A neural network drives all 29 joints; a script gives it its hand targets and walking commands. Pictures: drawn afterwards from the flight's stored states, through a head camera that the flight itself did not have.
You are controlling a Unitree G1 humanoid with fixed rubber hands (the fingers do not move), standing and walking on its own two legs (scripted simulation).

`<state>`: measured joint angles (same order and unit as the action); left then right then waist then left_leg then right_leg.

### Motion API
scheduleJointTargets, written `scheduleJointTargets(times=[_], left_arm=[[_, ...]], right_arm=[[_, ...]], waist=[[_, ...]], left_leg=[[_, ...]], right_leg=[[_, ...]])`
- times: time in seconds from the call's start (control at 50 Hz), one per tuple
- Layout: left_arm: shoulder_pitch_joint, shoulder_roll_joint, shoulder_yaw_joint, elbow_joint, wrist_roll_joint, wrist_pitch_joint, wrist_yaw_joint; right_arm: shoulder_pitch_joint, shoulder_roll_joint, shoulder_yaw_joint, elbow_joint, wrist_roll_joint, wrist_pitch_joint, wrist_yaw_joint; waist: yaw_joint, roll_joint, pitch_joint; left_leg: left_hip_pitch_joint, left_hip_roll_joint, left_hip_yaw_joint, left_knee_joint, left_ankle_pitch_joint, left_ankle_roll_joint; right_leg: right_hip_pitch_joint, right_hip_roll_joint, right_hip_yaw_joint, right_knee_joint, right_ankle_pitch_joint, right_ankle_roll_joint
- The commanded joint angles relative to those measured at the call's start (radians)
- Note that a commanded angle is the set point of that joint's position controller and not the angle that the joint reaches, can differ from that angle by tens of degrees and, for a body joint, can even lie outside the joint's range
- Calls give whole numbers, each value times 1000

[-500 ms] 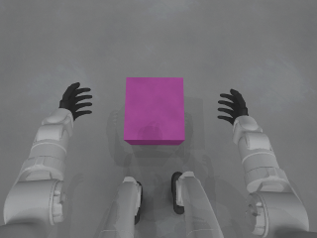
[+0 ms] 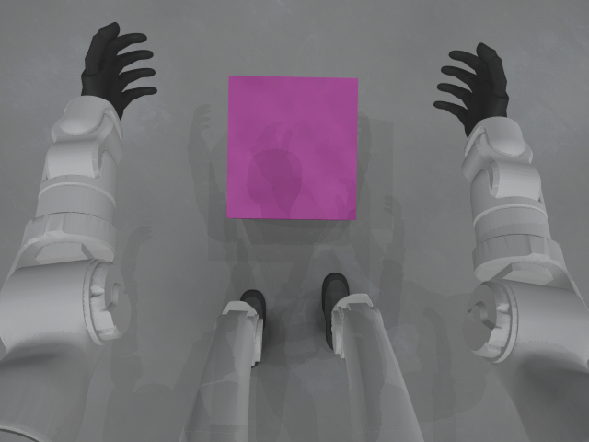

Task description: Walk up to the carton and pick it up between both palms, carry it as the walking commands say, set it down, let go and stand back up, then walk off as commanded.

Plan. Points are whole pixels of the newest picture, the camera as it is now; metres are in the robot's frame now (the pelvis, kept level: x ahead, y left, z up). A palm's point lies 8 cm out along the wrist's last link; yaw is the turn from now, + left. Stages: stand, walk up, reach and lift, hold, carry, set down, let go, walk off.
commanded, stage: reach and lift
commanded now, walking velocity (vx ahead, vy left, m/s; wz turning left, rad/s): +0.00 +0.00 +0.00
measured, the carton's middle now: (291, 158) +0.51 +0.00 -0.53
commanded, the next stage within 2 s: none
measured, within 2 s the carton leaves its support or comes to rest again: neither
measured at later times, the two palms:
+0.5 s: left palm (159, 138) +0.49 +0.21 -0.26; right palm (433, 146) +0.48 -0.23 -0.26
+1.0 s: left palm (189, 157) +0.49 +0.21 -0.41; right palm (398, 165) +0.47 -0.22 -0.41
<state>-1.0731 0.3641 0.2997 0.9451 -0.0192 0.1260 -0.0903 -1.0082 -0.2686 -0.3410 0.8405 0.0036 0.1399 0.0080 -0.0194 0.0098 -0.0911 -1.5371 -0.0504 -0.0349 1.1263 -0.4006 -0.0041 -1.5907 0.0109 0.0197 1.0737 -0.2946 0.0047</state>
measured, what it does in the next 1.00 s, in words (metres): lowers itself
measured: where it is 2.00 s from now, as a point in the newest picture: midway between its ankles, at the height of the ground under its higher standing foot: (294, 333)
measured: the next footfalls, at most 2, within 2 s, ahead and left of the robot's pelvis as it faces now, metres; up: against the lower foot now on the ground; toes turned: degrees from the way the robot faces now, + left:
none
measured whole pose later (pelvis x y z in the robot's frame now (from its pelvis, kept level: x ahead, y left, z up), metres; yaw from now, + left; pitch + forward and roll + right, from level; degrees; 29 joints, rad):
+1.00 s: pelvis -0.05 +0.00 -0.25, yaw +0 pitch +45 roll +0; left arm -1.34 0.44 0.13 1.05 -0.14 0.12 0.01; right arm -1.28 -0.36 -0.23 1.00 0.17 0.10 -0.07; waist -0.02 0.00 0.17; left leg -2.24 -0.06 -0.01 2.10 -0.64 -0.01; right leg -2.31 0.03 0.01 2.02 -0.49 0.02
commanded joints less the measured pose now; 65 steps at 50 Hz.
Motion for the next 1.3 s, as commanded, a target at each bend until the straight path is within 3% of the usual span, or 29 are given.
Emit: scheduleJointTargets(times=[0.0,0.06,0.12,0.14,0.2,0.24,0.26,0.28,0.32,0.34,0.36,0.4,0.48,0.52,0.54,0.58,0.72,0.78,0.9,0.94,0.98,1.0,1.02,1.04,1.1,1.14,1.16,1.22,1.28], left_arm=[[-110,96,14,-121,25,-38,2],[-189,122,32,-133,25,-48,17],[-239,88,-2,-50,-4,-32,19],[-238,74,-8,-31,-13,-21,19],[-288,119,-13,-51,-19,-6,28],[-318,146,-22,-66,-30,5,37],[-318,156,-19,-20,-29,7,35],[-322,166,-18,-39,-31,8,41],[-359,211,-24,-108,-42,10,52],[-371,209,-31,-96,-59,10,55],[-379,234,-29,-130,-66,9,57],[-338,221,-35,-65,-72,10,55],[-397,228,-55,-91,-98,6,45],[-414,239,-63,-63,-103,6,42],[-465,253,-79,-124,-123,7,44],[-454,234,-81,-19,-111,10,41],[-501,224,-123,31,-98,9,53],[-497,217,-127,4,-102,-3,65],[-523,241,-122,-27,-113,-34,103],[-519,236,-160,-24,-131,-42,117],[-531,230,-174,-7,-148,-48,126],[-523,232,-174,29,-145,-50,128],[-533,213,-182,23,-157,-49,128],[-503,205,-202,95,-151,-52,122],[-588,207,-211,60,-183,-62,124],[-618,215,-232,79,-201,-60,130],[-639,209,-261,72,-215,-59,129],[-640,216,-262,110,-205,-66,138],[-632,235,-245,85,-200,-80,146]], right_arm=[[-73,-101,-52,-82,-30,-38,16],[-146,-139,-61,-81,-23,-51,20],[-225,-145,-59,-16,-2,-47,19],[-240,-135,-26,-10,12,-46,17],[-296,-147,-1,-21,42,-31,7],[-314,-188,-12,-18,39,-15,-1],[-309,-176,15,13,65,-10,-2],[-313,-183,4,18,55,-6,-7],[-389,-198,20,-91,84,0,-19],[-375,-186,39,-60,93,5,-21],[-384,-204,34,-93,94,9,-29],[-389,-194,53,-79,104,10,-41],[-427,-192,65,-89,123,11,-53],[-440,-204,51,-48,107,12,-61],[-482,-218,60,-103,119,12,-66],[-471,-208,67,-20,120,14,-64],[-488,-225,70,61,131,0,-70],[-480,-206,87,44,136,-21,-68],[-533,-242,100,24,168,-60,-77],[-525,-265,92,32,182,-71,-80],[-520,-265,108,39,192,-79,-82],[-511,-264,116,97,201,-79,-82],[-522,-259,122,101,202,-82,-81],[-488,-224,142,181,210,-79,-75],[-598,-260,144,121,210,-99,-73],[-604,-286,135,188,211,-96,-79],[-639,-303,121,143,211,-99,-84],[-598,-293,141,206,223,-109,-85],[-596,-279,148,193,221,-118,-91]], waist=[[-19,39,-935],[-19,80,-880],[-36,62,-778],[-18,58,-774],[-9,43,-869],[-34,31,-920],[-6,55,-899],[-18,20,-913],[3,18,-1038],[11,1,-1050],[-7,-22,-1101],[10,-31,-1033],[9,-16,-1017],[-13,-18,-936],[-12,-18,-1015],[-7,-4,-903],[-16,48,-837],[-16,5,-886],[8,2,-895],[-6,40,-921],[-18,16,-916],[7,36,-863],[-16,33,-833],[9,41,-717],[-22,8,-724],[-28,29,-687],[-54,64,-729],[-33,81,-708],[-18,45,-731]], left_leg=[[371,6,-1,-18,547,-36],[394,22,-14,58,559,-33],[256,17,-8,105,372,-27],[221,9,3,126,335,-26],[153,-1,26,206,269,-26],[139,-4,30,252,211,-24],[103,-10,42,285,192,-26],[65,-11,47,299,163,-26],[51,-20,60,352,200,-25],[39,-24,64,363,214,-22],[34,-23,66,392,220,-23],[-79,-22,80,435,168,-20],[-159,-20,87,501,154,-20],[-228,-9,79,520,89,-17],[-183,-3,74,533,106,-18],[-241,5,74,567,44,-14],[-223,19,67,656,44,-23],[-193,17,54,703,104,-19],[-208,20,40,772,169,-17],[-136,26,28,797,201,-19],[-120,27,19,823,209,-17],[-145,31,26,832,190,-18],[-175,29,34,838,148,-15],[-226,32,33,834,112,-13],[-272,40,11,863,88,-14],[-276,42,17,856,37,-13],[-216,44,11,876,47,-12],[-243,42,22,895,58,-18],[-243,41,19,912,116,-16]], right_leg=[[560,17,-15,70,491,13],[300,19,-31,105,359,13],[226,19,-40,180,230,16],[224,19,-40,197,201,18],[269,23,-44,283,197,28],[253,28,-63,344,158,28],[228,30,-50,357,144,30],[261,32,-57,384,145,30],[312,38,-57,441,199,35],[324,33,-54,453,218,34],[345,41,-55,475,232,36],[338,33,-46,513,213,39],[291,36,-32,571,203,36],[238,33,-35,600,149,37],[259,34,-36,619,155,37],[160,27,-40,645,73,34],[47,26,-59,745,43,33],[77,27,-63,786,91,36],[49,24,-59,883,162,37],[1,24,-69,918,173,37],[-26,13,-65,932,172,37],[-54,8,-54,936,144,36],[-62,9,-47,928,118,34],[-113,5,-46,936,80,37],[-98,-4,-44,964,82,33],[-104,-12,-40,975,44,29],[-126,-7,-50,985,46,31],[-115,-9,-33,991,64,26],[-87,-11,-32,1002,118,27]])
